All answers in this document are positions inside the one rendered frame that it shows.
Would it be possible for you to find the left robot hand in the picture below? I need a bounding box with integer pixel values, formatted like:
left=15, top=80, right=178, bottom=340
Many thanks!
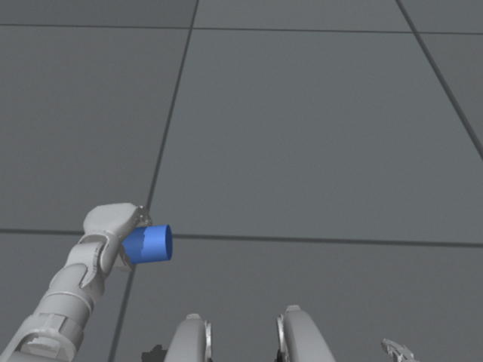
left=83, top=203, right=152, bottom=272

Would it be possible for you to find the left robot arm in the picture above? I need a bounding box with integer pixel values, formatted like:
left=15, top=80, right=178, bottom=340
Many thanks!
left=0, top=230, right=120, bottom=362

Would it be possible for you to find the can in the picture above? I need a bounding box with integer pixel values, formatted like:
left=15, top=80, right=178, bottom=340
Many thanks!
left=122, top=225, right=173, bottom=264

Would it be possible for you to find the right robot hand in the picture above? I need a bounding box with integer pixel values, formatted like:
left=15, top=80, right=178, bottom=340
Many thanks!
left=381, top=339, right=419, bottom=362

